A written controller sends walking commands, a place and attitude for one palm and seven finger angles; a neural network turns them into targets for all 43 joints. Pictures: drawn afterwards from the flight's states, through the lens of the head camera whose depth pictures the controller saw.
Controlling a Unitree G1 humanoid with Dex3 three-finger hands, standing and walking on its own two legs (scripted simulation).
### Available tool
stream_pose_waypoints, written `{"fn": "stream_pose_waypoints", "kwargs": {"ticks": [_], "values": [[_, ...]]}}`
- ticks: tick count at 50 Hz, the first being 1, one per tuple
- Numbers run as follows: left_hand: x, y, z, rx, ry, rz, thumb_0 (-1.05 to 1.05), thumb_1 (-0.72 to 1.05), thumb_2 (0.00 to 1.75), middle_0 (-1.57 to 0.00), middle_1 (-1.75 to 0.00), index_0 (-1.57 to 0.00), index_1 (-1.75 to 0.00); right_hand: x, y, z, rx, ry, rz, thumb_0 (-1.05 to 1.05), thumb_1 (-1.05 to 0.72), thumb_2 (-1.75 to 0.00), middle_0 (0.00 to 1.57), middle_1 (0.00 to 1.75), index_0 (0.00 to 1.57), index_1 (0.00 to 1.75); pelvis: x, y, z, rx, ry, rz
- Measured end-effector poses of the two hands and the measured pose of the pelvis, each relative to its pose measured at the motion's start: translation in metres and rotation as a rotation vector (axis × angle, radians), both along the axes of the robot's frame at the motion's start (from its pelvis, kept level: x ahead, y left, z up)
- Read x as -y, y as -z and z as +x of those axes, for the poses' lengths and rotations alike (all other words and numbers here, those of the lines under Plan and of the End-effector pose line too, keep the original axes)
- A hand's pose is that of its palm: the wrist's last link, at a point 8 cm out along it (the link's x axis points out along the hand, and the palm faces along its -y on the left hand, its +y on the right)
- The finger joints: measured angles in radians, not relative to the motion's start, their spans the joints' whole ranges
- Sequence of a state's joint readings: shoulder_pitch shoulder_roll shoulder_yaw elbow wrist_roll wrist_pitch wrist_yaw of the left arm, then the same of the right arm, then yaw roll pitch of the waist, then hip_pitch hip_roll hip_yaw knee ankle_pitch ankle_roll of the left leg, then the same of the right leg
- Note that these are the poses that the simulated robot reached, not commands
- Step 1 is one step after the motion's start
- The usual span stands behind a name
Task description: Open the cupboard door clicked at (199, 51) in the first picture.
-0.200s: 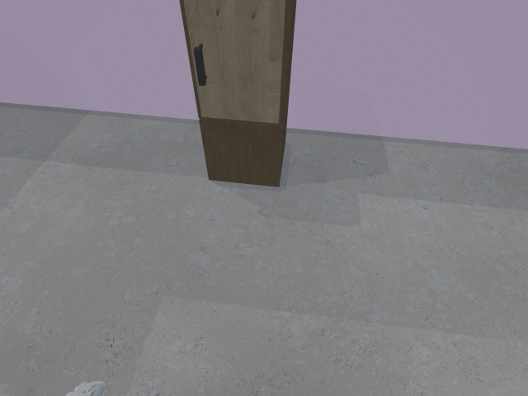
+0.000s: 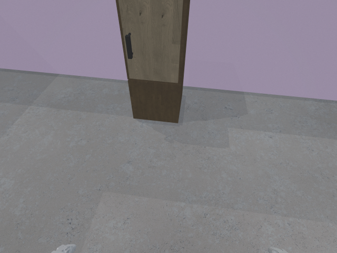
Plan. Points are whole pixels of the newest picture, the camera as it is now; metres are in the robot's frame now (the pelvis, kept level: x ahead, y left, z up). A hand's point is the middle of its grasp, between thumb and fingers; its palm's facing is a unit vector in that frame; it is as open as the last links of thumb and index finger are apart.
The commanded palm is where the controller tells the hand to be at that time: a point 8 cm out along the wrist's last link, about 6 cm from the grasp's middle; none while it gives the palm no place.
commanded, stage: stand and wait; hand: left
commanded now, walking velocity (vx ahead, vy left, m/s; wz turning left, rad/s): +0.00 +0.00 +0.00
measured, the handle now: (129, 45) +1.24 +0.31 -0.09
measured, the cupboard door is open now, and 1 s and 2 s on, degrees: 0 0 0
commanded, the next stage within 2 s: look at it before walking up in 0.62 s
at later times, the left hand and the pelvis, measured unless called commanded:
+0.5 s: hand out of the picture +0.05 +0.24 -0.15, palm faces -0.03 -0.94 -0.34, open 7.3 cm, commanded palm none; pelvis -0.02 -0.01 +0.00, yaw +0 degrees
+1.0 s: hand out of the picture +0.06 +0.23 -0.15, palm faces -0.04 -0.94 -0.33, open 7.3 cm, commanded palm none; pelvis -0.02 -0.01 +0.01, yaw -1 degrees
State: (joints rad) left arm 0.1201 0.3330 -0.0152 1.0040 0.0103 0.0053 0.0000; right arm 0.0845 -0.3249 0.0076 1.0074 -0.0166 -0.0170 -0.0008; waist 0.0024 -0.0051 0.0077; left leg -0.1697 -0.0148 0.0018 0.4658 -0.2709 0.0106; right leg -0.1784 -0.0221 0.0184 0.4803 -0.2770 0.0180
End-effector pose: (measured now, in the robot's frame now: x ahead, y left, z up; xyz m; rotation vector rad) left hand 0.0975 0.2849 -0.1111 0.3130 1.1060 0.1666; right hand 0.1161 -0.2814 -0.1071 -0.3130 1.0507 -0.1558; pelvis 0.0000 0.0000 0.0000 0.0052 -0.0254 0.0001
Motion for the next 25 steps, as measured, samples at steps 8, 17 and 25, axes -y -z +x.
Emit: {"fn": "stream_pose_waypoints", "kwargs": {"ticks": [8, 17, 25], "values": [[0.003, 0.005, -0.019, -0.043, -0.016, -0.008, 0.00, 0.91, 0.89, -0.20, -0.30, -0.21, -0.30, 0.006, 0.001, -0.017, -0.040, 0.019, -0.007, 0.00, -0.90, -0.90, 0.20, 0.30, 0.20, 0.29, 0.003, -0.002, -0.005, 0.006, 0.002, -0.001], [-0.001, 0.005, -0.043, -0.102, -0.034, 0.007, 0.00, 0.91, 0.89, -0.20, -0.30, -0.21, -0.30, 0.018, 0.005, -0.050, -0.123, 0.049, -0.021, 0.00, -0.90, -0.90, 0.20, 0.30, 0.20, 0.29, 0.006, -0.004, -0.010, 0.009, 0.002, -0.001], [-0.003, 0.003, -0.050, -0.121, -0.035, 0.018, 0.00, 0.91, 0.89, -0.20, -0.30, -0.21, -0.30, 0.022, 0.009, -0.069, -0.164, 0.065, -0.018, 0.01, -0.90, -0.90, 0.20, 0.30, 0.20, 0.29, 0.008, -0.005, -0.015, 0.010, 0.004, -0.001]]}}
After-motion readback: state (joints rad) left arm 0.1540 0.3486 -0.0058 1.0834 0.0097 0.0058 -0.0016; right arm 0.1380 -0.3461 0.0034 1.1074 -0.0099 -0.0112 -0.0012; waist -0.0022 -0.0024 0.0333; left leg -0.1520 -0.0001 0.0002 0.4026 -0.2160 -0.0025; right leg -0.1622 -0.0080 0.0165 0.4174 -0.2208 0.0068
